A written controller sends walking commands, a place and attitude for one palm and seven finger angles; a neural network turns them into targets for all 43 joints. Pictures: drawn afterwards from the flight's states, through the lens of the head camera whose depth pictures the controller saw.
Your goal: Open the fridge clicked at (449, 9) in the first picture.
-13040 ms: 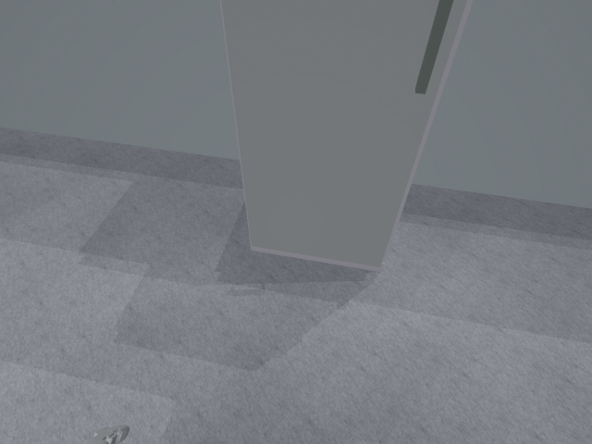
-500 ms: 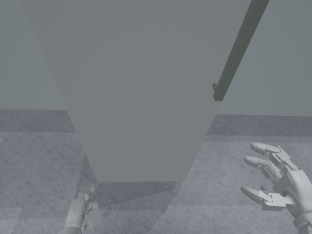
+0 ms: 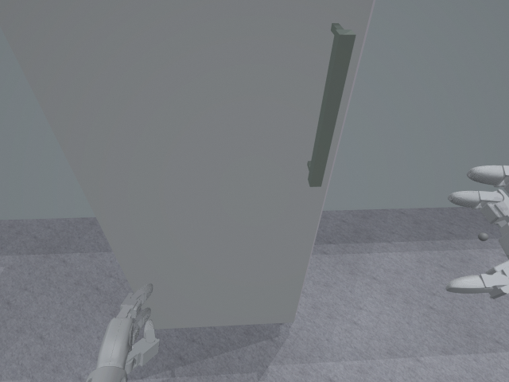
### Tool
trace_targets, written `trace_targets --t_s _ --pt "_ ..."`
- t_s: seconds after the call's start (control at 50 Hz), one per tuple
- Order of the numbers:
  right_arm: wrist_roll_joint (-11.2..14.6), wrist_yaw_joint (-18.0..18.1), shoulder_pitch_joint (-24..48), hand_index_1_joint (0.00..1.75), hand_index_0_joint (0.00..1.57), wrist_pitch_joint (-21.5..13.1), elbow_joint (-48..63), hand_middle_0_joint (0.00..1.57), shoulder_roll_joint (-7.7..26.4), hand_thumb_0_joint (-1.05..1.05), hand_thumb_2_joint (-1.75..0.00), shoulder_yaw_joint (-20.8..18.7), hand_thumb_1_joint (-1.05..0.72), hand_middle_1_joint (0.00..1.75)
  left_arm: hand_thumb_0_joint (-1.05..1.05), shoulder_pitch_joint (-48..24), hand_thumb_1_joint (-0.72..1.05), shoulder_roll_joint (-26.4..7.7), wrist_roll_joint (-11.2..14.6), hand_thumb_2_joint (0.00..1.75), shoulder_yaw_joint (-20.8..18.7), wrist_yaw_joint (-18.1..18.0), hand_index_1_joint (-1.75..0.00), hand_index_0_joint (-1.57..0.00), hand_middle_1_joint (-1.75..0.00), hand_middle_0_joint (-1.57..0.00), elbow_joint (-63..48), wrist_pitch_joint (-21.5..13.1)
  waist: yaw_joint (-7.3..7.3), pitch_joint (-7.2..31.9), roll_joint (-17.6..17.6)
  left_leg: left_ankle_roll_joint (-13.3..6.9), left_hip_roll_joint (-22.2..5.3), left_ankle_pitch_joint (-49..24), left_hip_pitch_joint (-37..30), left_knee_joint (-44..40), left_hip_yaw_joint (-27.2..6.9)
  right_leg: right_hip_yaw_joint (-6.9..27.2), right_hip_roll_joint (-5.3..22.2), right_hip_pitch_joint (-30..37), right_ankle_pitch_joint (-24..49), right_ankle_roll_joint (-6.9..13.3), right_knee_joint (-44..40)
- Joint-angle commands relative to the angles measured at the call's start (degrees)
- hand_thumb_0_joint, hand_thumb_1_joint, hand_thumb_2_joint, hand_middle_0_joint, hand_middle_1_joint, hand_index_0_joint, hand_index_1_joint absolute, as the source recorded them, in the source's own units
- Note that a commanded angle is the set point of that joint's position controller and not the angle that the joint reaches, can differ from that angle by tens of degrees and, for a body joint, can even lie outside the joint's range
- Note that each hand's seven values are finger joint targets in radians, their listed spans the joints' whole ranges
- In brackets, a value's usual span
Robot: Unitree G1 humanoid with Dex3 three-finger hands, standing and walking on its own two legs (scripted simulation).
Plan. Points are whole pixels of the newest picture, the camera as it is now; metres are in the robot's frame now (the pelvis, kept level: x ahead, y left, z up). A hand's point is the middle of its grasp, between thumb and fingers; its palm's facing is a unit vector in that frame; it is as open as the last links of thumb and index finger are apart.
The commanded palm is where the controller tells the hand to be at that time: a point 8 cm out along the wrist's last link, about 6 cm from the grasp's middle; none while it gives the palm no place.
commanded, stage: raise the hand to about handle height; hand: right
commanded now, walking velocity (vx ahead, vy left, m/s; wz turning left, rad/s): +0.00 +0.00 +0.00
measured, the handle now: (324, 114) +0.48 -0.11 +0.22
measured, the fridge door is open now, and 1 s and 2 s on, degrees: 0 0 0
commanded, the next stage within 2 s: move the hooked fingers beside the handle in 0.82 s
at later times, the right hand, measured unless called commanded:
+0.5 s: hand (504, 199) +0.28 -0.30 +0.22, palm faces +0.06 +0.99 -0.13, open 14.0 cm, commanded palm +0.22 -0.33 +0.25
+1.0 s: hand (460, 193) +0.27 -0.23 +0.24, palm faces -0.01 +0.99 -0.14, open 14.0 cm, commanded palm +0.25 -0.29 +0.25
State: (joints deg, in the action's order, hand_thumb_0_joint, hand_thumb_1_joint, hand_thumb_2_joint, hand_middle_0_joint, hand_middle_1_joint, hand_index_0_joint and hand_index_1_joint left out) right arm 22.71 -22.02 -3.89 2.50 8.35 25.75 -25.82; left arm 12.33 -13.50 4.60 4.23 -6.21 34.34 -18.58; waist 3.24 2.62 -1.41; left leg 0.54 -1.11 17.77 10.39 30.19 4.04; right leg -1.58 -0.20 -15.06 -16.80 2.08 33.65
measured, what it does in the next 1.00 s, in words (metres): stands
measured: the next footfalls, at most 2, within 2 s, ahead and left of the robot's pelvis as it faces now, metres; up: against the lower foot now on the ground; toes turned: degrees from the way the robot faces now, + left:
none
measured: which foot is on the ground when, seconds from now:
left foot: down 0.00-1.00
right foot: down 0.00-1.00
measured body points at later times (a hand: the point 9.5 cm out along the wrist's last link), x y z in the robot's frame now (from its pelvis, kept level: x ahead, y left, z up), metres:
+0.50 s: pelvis -0.01 +0.00 +0.01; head -0.03 +0.02 +0.45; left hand +0.19 +0.22 -0.06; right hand +0.27 -0.35 +0.23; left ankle -0.02 +0.13 -0.73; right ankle +0.02 -0.09 -0.73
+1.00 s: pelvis +0.01 +0.03 +0.00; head -0.02 +0.06 +0.45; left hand +0.21 +0.25 -0.06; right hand +0.27 -0.29 +0.25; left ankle -0.02 +0.13 -0.73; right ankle +0.02 -0.09 -0.73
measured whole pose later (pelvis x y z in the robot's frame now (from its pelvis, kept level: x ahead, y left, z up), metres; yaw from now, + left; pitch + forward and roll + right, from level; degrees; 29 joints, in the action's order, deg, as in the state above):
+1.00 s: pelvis +0.01 +0.03 +0.00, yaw +0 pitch -2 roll +0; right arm 22.0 -28.4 7.8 15.7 0.8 29.9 -28.6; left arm 11.0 -15.5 6.1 5.0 -5.4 35.4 -11.8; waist 2.6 2.9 -4.1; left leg -1.4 0.3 17.4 8.5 27.9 5.0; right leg -0.5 1.0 -12.5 -15.1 0.0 29.7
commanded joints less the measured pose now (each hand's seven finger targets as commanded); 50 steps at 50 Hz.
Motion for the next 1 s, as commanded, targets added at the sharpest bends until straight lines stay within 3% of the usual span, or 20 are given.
trace_targets --t_s 0.0,0.04,0.08,0.16,0.22,0.3,0.34,0.44,0.52,0.54,0.6,0.66,0.7,0.74,0.78,0.84,0.86,0.9,0.94,0.98 --pt "-1.58 -0.97 15.81 1.20 0.30 7.24 -0.20 0.30 11.00 0.00 -0.30 -1.68 0.50 1.20 0.00 -5.60 0.90 -8.95 0.95 0.90 -2.44 -0.54 -0.30 -0.20 -0.30 -0.20 -8.23 0.17 -0.91 -2.16 -4.17 -1.41 1.89 -6.94 7.40 -4.80 1.13 6.19 1.42 4.28 5.31 -1.67 -10.06" --pt "-2.26 -1.68 19.70 1.20 0.30 9.82 0.28 0.30 11.28 0.00 -0.30 0.11 0.50 1.20 0.00 -6.38 0.90 -8.87 1.17 0.90 -2.26 -0.50 -0.30 -0.20 -0.30 -0.20 -9.19 1.07 -1.00 0.05 -1.47 -1.53 1.81 -6.89 6.35 -5.41 0.69 6.50 1.38 5.72 4.98 -1.21 -10.14" --pt "-2.32 -2.75 25.98 1.20 0.30 11.47 4.51 0.30 15.44 0.00 -0.30 -1.97 0.50 1.20 0.00 -7.95 0.90 -8.66 1.23 0.90 -1.81 -0.38 -0.30 -0.20 -0.30 -0.20 -10.33 1.34 -0.58 6.12 -3.52 -1.78 1.50 -7.65 4.49 -5.24 0.36 6.90 0.92 9.05 6.51 -1.07 -9.87" --pt "-2.20 -2.06 34.49 1.20 0.30 6.92 17.64 0.30 24.35 0.00 -0.30 -9.44 0.50 1.20 0.00 -9.76 0.90 -7.18 0.15 0.90 -0.49 -0.56 -0.30 -0.20 -0.30 -0.20 -11.27 1.04 0.50 15.41 -7.49 -2.43 2.01 -9.62 0.95 -5.55 0.34 7.48 0.86 15.66 11.99 -1.66 -9.94" --pt "-1.48 -1.64 34.09 1.20 0.30 6.22 11.02 0.30 24.41 0.00 -0.30 -11.70 0.50 1.20 0.00 -9.40 0.90 -7.05 0.22 0.90 -0.14 -0.63 -0.30 -0.20 -0.30 -0.20 -9.43 1.17 0.41 11.21 -9.11 -2.57 2.19 -9.53 1.86 -6.32 1.01 7.93 1.22 14.89 11.65 -2.25 -11.30" --pt "-3.13 -3.02 36.07 1.20 0.30 13.92 -6.49 0.30 22.81 0.00 -0.30 -8.33 0.50 1.20 0.00 -8.39 0.90 -8.78 1.30 0.90 -0.59 -0.33 -0.30 -0.20 -0.30 -0.20 -6.99 2.71 -0.57 1.34 -7.36 -2.28 1.56 -7.39 5.23 -7.75 1.18 7.32 1.10 9.18 6.04 -2.03 -13.02" --pt "-3.83 -4.03 30.09 1.20 0.30 16.86 -15.11 0.30 17.47 0.00 -0.30 -3.24 0.50 1.20 0.00 -7.61 0.90 -9.15 1.74 0.90 -1.07 0.09 -0.30 -0.20 -0.30 -0.20 -7.38 3.28 -0.76 -2.46 -0.38 -2.11 1.42 -6.34 6.75 -8.21 1.04 7.42 1.04 5.93 3.21 -1.79 -12.99" --pt "-2.77 -7.51 30.75 1.20 0.30 18.43 -4.70 0.30 17.72 0.00 -0.30 -0.59 0.50 1.20 0.00 -9.90 0.90 -9.36 2.47 0.90 -1.57 1.30 -0.30 -0.20 -0.30 -0.20 -11.31 4.24 -0.63 7.57 -0.20 -2.15 0.82 -8.46 3.81 -6.74 -0.01 6.14 0.45 9.70 6.86 -0.88 -9.79" --pt "-1.01 -4.91 37.06 1.20 0.30 9.07 16.82 0.30 29.76 0.00 -0.30 -14.03 0.50 1.20 0.00 -11.34 0.90 -7.87 0.79 0.90 -1.10 0.72 -0.30 -0.20 -0.30 -0.20 -13.18 2.55 1.29 20.02 -6.51 -2.47 1.72 -11.84 -1.18 -6.00 0.07 6.26 0.10 17.28 14.43 -0.87 -8.98" --pt "-0.53 -3.06 34.92 1.20 0.30 7.10 18.82 0.30 33.01 0.00 -0.30 -17.66 0.50 1.20 0.00 -11.05 0.90 -7.53 0.22 0.90 -0.78 0.68 -0.30 -0.20 -0.30 -0.20 -12.28 2.41 1.96 18.54 -6.16 -2.54 1.73 -11.67 -2.38 -6.81 -0.08 5.50 0.37 15.54 14.77 -0.86 -8.96" --pt "-0.27 -0.28 31.66 1.20 0.30 6.32 9.84 0.30 27.90 0.00 -0.30 -17.75 0.50 1.20 0.00 -9.55 0.90 -7.28 0.38 0.90 -1.10 0.45 -0.30 -0.20 -0.30 -0.20 -9.89 2.00 1.05 11.18 -9.68 -2.50 1.85 -11.58 0.01 -7.36 0.66 4.71 0.43 12.90 13.49 -1.04 -9.99" --pt "-1.34 -0.43 30.30 1.20 0.30 12.97 -5.30 0.30 22.52 0.00 -0.30 -11.94 0.50 1.20 0.00 -8.44 0.90 -8.95 1.39 0.90 -1.76 0.57 -0.30 -0.20 -0.30 -0.20 -7.26 2.88 -0.28 0.46 -9.02 -2.17 0.89 -8.32 4.41 -9.26 -0.01 3.98 0.68 7.76 8.28 -1.10 -10.52" --pt "-3.25 -1.46 31.48 1.20 0.30 16.39 -8.75 0.30 18.82 0.00 -0.30 -5.00 0.50 1.20 0.00 -7.96 0.90 -9.58 2.03 0.90 -1.98 0.41 -0.30 -0.20 -0.30 -0.20 -7.85 3.28 -1.57 -2.10 -6.87 -1.55 0.77 -6.84 7.05 -9.38 -0.36 4.10 0.55 6.63 6.20 -0.97 -10.26" --pt "-4.02 -2.97 31.52 1.20 0.30 17.78 -9.09 0.30 14.58 0.00 -0.30 0.97 0.50 1.20 0.00 -8.10 0.90 -9.64 2.46 0.90 -2.35 0.42 -0.30 -0.20 -0.30 -0.20 -8.89 3.54 -2.20 -0.53 -2.91 -1.41 0.37 -7.92 6.38 -9.33 -1.28 4.04 0.70 7.10 6.81 -0.59 -9.01" --pt "-3.95 -4.58 32.78 1.20 0.30 18.02 -5.76 0.30 16.69 0.00 -0.30 0.59 0.50 1.20 0.00 -8.87 0.90 -10.02 2.59 0.90 -2.52 0.41 -0.30 -0.20 -0.30 -0.20 -10.14 3.70 -1.97 5.07 -0.36 -0.94 0.21 -9.12 4.96 -8.37 -1.83 4.26 0.11 8.57 7.96 0.11 -7.56" --pt "-1.57 -6.62 33.82 1.20 0.30 13.36 3.99 0.30 24.90 0.00 -0.30 -7.54 0.50 1.20 0.00 -10.80 0.90 -9.04 1.97 0.90 -1.95 0.34 -0.30 -0.20 -0.30 -0.20 -11.13 3.46 -0.72 12.81 3.02 -0.38 -0.09 -14.48 -0.79 -7.36 -3.46 3.98 -0.11 10.73 11.94 0.43 -5.66" --pt "-0.75 -6.47 35.86 1.20 0.30 11.03 8.60 0.30 28.13 0.00 -0.30 -11.89 0.50 1.20 0.00 -11.80 0.90 -8.94 1.62 0.90 -2.02 0.28 -0.30 -0.20 -0.30 -0.20 -11.41 3.22 0.23 18.01 1.03 -0.40 -0.24 -16.93 -4.15 -6.50 -3.90 3.96 -0.62 11.47 13.85 0.54 -5.42" --pt "0.74 -5.36 33.24 1.20 0.30 7.52 8.56 0.30 29.80 0.00 -0.30 -16.97 0.50 1.20 0.00 -11.65 0.90 -7.82 1.10 0.90 -1.68 0.25 -0.30 -0.20 -0.30 -0.20 -11.16 2.73 1.12 19.26 1.27 -0.05 -0.51 -21.32 -6.21 -5.79 -3.70 3.68 -0.68 11.41 15.40 0.47 -5.15" --pt "0.72 -3.59 31.36 1.20 0.30 6.68 4.00 0.30 30.86 0.00 -0.30 -18.90 0.50 1.20 0.00 -10.48 0.90 -7.76 1.06 0.90 -1.96 0.50 -0.30 -0.20 -0.30 -0.20 -9.57 2.89 1.32 14.66 -0.74 0.20 -0.74 -21.42 -4.65 -6.87 -4.12 3.21 -0.18 9.43 14.96 0.06 -5.01" --pt "-0.34 -2.44 31.51 1.20 0.30 8.89 -3.07 0.30 26.60 0.00 -0.30 -15.74 0.50 1.20 0.00 -9.81 0.90 -8.06 1.27 0.90 -1.98 0.52 -0.30 -0.20 -0.30 -0.20 -8.38 3.07 0.35 7.41 -4.45 -0.41 -0.56 -18.59 0.35 -7.32 -3.21 2.78 -0.04 8.46 13.06 -0.14 -5.86"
